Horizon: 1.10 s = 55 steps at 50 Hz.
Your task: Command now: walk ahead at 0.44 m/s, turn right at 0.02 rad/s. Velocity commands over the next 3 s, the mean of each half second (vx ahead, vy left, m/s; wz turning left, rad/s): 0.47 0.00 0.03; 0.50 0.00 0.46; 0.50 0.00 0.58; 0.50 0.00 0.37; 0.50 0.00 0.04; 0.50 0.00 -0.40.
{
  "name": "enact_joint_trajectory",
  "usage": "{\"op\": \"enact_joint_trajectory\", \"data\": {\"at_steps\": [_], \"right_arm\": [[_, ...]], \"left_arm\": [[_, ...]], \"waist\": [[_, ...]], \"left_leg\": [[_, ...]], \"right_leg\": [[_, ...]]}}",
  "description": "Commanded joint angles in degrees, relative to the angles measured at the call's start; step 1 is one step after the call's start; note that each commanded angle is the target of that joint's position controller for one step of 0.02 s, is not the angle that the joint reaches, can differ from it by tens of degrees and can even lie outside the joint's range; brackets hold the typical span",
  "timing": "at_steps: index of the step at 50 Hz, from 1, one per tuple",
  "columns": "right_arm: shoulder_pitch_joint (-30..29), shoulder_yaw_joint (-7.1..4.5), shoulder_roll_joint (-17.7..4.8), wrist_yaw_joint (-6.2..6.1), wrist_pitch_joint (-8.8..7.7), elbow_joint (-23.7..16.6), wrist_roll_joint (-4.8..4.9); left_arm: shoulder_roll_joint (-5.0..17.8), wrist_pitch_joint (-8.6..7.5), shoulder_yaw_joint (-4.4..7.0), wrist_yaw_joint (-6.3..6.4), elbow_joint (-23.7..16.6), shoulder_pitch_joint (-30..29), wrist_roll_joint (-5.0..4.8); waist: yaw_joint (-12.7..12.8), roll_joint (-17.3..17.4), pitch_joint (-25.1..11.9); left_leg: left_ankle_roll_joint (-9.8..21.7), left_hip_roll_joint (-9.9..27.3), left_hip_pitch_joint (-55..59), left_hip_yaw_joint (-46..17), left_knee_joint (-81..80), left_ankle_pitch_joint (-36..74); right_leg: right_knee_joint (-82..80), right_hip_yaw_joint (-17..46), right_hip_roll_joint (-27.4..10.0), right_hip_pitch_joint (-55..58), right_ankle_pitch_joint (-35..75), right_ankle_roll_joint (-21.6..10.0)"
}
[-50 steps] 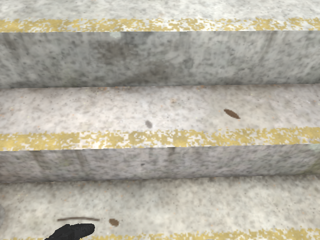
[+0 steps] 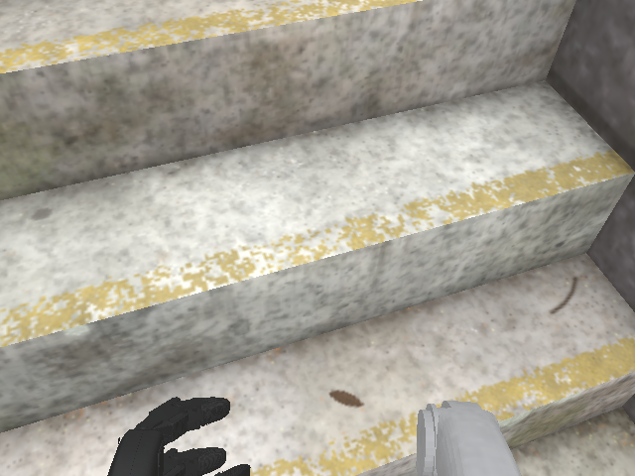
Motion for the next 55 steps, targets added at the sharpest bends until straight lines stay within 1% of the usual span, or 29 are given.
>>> {"op": "enact_joint_trajectory", "data": {"at_steps": [1,3,4,6,7,8,9,12,15,20,23,24,28,30,32,33,34,35,36,38,40,45,48,50,51,52,53,54,55], "right_arm": [[-2.07,-0.67,-7.31,-0.22,-0.05,-1.46,1.77],[-8.29,-0.86,-9.30,-0.43,1.13,-4.19,3.73],[-7.31,-1.98,-15.49,-0.02,-0.17,-5.36,3.51],[-9.86,-4.98,-23.22,2.93,-2.98,-5.65,5.94],[-8.78,-4.17,-18.24,4.76,-3.97,-6.75,5.41],[-11.45,-3.31,-9.12,5.98,-3.29,-12.52,4.94],[-13.21,-2.68,-3.90,5.15,-3.08,-14.24,1.25],[-22.33,0.65,2.84,3.01,-1.90,-22.48,-2.26],[-22.26,3.36,6.23,1.83,0.55,-21.83,0.09],[-34.40,4.70,6.40,-1.09,4.12,-24.57,2.00],[-45.34,5.88,6.20,-1.21,5.15,-28.27,1.99],[-49.34,6.70,6.30,-0.74,5.92,-28.79,3.44],[-39.81,6.80,6.06,0.75,6.01,-22.08,2.85],[-31.28,7.05,3.49,0.04,7.67,-19.27,3.50],[-19.26,4.93,-3.17,-0.45,8.37,-15.87,2.13],[-17.59,4.09,-4.53,-0.16,8.33,-14.94,1.62],[-19.89,1.83,-8.21,0.60,8.35,-13.55,1.32],[-19.68,-0.66,-12.65,-1.38,10.10,-11.52,-1.19],[-24.45,-0.70,-10.28,-1.47,9.11,-12.96,-0.67],[-21.58,-0.03,-6.23,-0.81,5.94,-6.89,-1.32],[-18.81,1.23,-1.80,0.66,3.48,-3.59,-0.65],[-7.98,1.40,-4.65,2.24,-0.13,-0.46,0.16],[-4.86,-0.15,-9.54,1.00,-0.11,-0.75,1.65],[1.06,-1.52,-11.33,-1.41,1.58,-0.52,3.36],[-3.93,-1.41,-9.49,-2.51,2.68,-1.36,3.87],[-1.53,-2.22,-12.98,-2.67,1.80,-3.87,4.29],[-7.86,-4.55,-19.10,-1.78,-0.35,-7.08,2.96],[-14.17,-5.81,-21.68,0.27,-3.04,-8.54,4.22],[-15.71,-4.58,-15.46,3.13,-4.14,-11.51,5.27]], "left_arm": [[2.02,-0.56,-1.44,-0.74,-11.87,-15.75,-0.51],[-1.65,0.64,-2.15,-1.02,-7.23,-8.49,-2.99],[0.47,1.25,-0.10,-0.25,-3.58,2.64,-2.69],[7.98,1.57,3.49,1.25,-0.33,20.50,-1.65],[13.39,0.91,5.49,1.75,2.67,23.13,-0.91],[22.02,1.19,8.22,2.51,4.75,23.46,-0.15],[20.50,0.69,8.23,2.34,3.90,16.05,-0.16],[4.56,-3.19,3.43,1.03,14.88,8.46,-1.26],[-1.15,-5.28,1.14,0.80,22.20,15.69,0.66],[5.24,-9.67,1.24,-1.76,27.95,23.01,-0.49],[4.09,-9.21,0.61,-1.08,29.00,25.73,-0.30],[6.15,-9.08,0.82,0.45,29.56,29.69,-1.99],[6.46,-7.39,0.46,4.15,29.04,32.40,-3.87],[12.69,-8.62,1.14,6.38,26.00,29.25,-5.41],[17.52,-9.23,2.88,3.42,23.01,26.03,-7.02],[18.40,-8.98,3.47,2.15,21.62,25.48,-6.86],[14.85,-8.96,3.61,0.77,19.11,25.17,-2.68],[10.11,-8.21,3.05,-1.35,12.59,14.19,0.43],[4.68,-7.72,2.01,-1.33,6.53,5.18,3.56],[-1.72,-7.70,-1.00,-0.90,0.86,7.47,2.71],[-4.63,-6.28,-3.18,1.13,0.87,9.46,2.32],[-3.75,-2.17,-4.01,4.01,-3.09,-2.09,-0.30],[-2.20,-1.99,-4.79,3.96,-9.65,-13.20,1.50],[-2.15,-1.23,-5.78,2.81,-12.54,-19.81,0.65],[-2.24,-1.49,-6.25,2.96,-10.99,-14.71,-1.94],[0.87,-1.66,-4.40,3.03,-7.17,-7.15,-4.27],[5.79,-1.29,-1.10,3.59,-4.00,9.08,-4.77],[11.46,-1.66,1.21,3.12,-0.23,18.80,-2.43],[16.80,-2.32,3.79,3.40,2.87,23.32,1.05]], "waist": [[0.85,4.00,10.38],[2.42,5.10,-0.85],[6.43,9.28,-11.17],[16.55,12.80,-24.35],[15.29,7.19,-25.75],[13.96,-14.64,-27.01],[11.83,-10.35,-29.38],[0.70,0.63,-4.84],[-0.48,2.17,1.81],[0.87,0.37,4.89],[2.55,3.93,5.03],[4.75,1.53,3.26],[2.28,-2.01,-6.40],[-2.35,-8.97,-13.99],[-5.16,-12.60,-22.08],[-6.20,-9.95,-23.46],[-3.67,-2.52,-18.60],[-5.70,9.98,-12.48],[-4.39,1.45,-5.31],[4.85,-4.87,7.16],[7.90,-6.14,9.57],[2.80,1.72,9.96],[-0.06,0.76,8.06],[-4.96,2.48,2.77],[1.73,7.48,-4.34],[3.69,8.29,-15.51],[12.42,14.99,-24.20],[17.56,11.28,-31.26],[17.89,-6.13,-33.88]], "left_leg": [[11.82,11.06,-10.32,-3.22,-24.17,2.92],[13.28,8.96,-21.51,3.49,-21.94,36.43],[12.56,11.84,-16.11,3.21,-7.94,78.05],[7.93,12.67,-3.66,0.23,20.16,94.93],[6.34,8.36,-14.60,-4.26,36.27,74.06],[3.02,-7.80,-34.88,-10.63,67.26,15.20],[2.31,-8.91,-40.77,-22.79,97.92,15.91],[5.56,-4.08,-55.19,-13.86,111.58,27.48],[6.63,-5.52,-65.57,-14.89,117.35,19.78],[8.39,-8.35,-83.97,-8.62,127.54,7.18],[8.16,-7.52,-78.10,-1.91,109.26,12.61],[8.05,-7.14,-72.18,5.45,100.37,11.51],[10.52,-5.51,-55.77,15.26,84.66,-0.23],[9.87,-8.02,-40.34,14.83,71.84,-10.99],[10.61,-11.76,-28.58,12.32,58.66,-21.39],[10.15,-12.55,-21.19,6.74,42.88,-21.32],[13.53,-8.01,-15.71,-12.88,31.44,-21.08],[24.39,4.36,-13.36,-54.53,12.49,-39.72],[22.53,8.22,-19.18,-60.94,3.14,-35.44],[14.99,7.34,-29.41,-43.46,7.74,-23.31],[11.56,3.04,-31.75,-30.75,10.51,-8.62],[10.68,3.30,-25.38,-25.15,5.48,5.63],[8.51,0.47,-23.01,-21.37,-0.86,11.35],[10.50,3.19,-16.22,-20.42,-10.54,36.93],[10.87,0.10,-24.32,-12.92,-5.47,68.00],[10.27,1.08,-20.66,-14.00,3.99,97.66],[11.19,6.32,-12.00,-18.51,18.37,114.08],[11.78,6.27,-9.27,-17.24,31.08,107.54],[8.75,-3.43,-26.61,-16.41,52.30,75.87]], "right_leg": [[-23.12,-8.44,-2.88,3.50,1.47,-1.15],[-40.68,-15.74,1.81,42.43,4.03,-4.06],[-39.48,-15.94,6.86,56.76,3.03,-3.36],[-61.12,-6.75,9.81,68.92,4.01,-3.67],[-73.78,12.80,2.70,75.88,-4.98,-4.89],[-102.59,51.47,-12.61,80.35,-8.13,-5.50],[-108.44,58.25,-14.66,75.78,-14.57,-1.40],[-95.51,30.50,-9.49,53.35,-10.45,-2.08],[-96.95,12.38,-7.32,51.10,15.96,-0.42],[-107.90,2.07,-6.04,58.67,17.05,2.51],[-112.84,-6.70,-2.13,54.98,22.25,6.69],[-121.56,-6.84,-4.39,55.64,29.34,4.73],[-115.48,-17.29,-2.73,74.32,84.38,2.21],[-106.10,-15.12,-8.93,78.05,125.11,-2.06],[-86.06,-12.92,-12.62,83.67,137.94,-5.27],[-74.33,-11.37,-10.97,82.37,120.69,-5.87],[-59.71,-8.12,-5.27,66.65,69.51,-3.52],[-23.75,-3.30,9.66,33.19,27.63,0.37],[0.94,7.96,9.61,20.40,23.24,1.35],[7.18,7.48,6.97,10.45,24.97,0.67],[9.04,6.17,5.54,7.34,23.45,0.28],[20.01,-0.96,3.56,-5.74,11.30,0.73],[-3.73,-3.73,2.10,0.58,5.82,0.55],[-26.09,-9.13,2.81,13.53,2.14,0.87],[-45.22,-10.96,6.72,40.88,-4.19,-1.38],[-47.74,-12.42,11.50,55.98,-2.62,-0.82],[-51.28,-5.32,9.04,62.09,2.33,-1.89],[-61.99,-0.99,8.97,69.85,-0.60,-2.26],[-76.58,25.91,-4.55,83.15,-10.28,-8.83]]}}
